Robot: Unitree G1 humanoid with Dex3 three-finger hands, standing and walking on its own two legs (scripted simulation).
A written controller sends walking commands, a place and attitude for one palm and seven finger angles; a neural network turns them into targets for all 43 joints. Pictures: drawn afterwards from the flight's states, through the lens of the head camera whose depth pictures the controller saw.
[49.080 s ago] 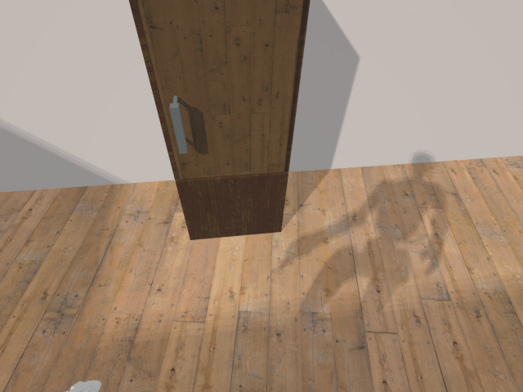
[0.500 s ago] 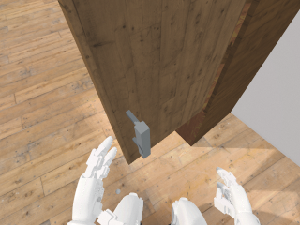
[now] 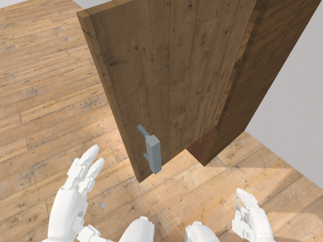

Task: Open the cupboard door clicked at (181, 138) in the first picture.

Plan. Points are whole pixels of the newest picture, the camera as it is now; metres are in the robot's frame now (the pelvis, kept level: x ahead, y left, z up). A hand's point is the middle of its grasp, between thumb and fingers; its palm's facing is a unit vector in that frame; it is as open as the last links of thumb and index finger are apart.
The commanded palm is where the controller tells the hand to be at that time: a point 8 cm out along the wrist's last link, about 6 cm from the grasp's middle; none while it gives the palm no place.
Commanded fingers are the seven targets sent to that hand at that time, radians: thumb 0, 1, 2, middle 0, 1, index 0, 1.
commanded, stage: draw the hand back to the body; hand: left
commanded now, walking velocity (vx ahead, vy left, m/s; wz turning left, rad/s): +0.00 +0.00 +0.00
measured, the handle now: (149, 150) +0.34 +0.06 +0.02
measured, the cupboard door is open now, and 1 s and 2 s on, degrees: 88 88 88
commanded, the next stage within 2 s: step back with the hand held close in 1.32 s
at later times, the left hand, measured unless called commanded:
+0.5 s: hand (38, 184) +0.20 +0.22 +0.15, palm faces +0.17 -0.92 -0.36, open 14.3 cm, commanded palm +0.17 +0.27 +0.19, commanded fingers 0.00 0.17 0.58 -0.17 -0.30 -0.17 -0.30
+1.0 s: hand out of the picture +0.24 +0.29 +0.28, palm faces +0.45 -0.78 -0.43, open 8.5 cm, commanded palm +0.18 +0.33 +0.29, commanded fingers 0.00 0.90 0.90 -0.20 -0.30 -0.20 -0.30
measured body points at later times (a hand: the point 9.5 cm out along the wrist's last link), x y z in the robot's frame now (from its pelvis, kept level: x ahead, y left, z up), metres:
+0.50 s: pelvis +0.03 +0.02 +0.08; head +0.03 +0.01 +0.53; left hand +0.19 +0.27 +0.18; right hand +0.22 -0.20 +0.01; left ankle +0.03 +0.11 -0.63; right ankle +0.02 -0.08 -0.63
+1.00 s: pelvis +0.05 +0.03 +0.11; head +0.03 +0.01 +0.56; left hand +0.21 +0.33 +0.31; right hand +0.24 -0.18 +0.03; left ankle +0.03 +0.11 -0.63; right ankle +0.03 -0.08 -0.63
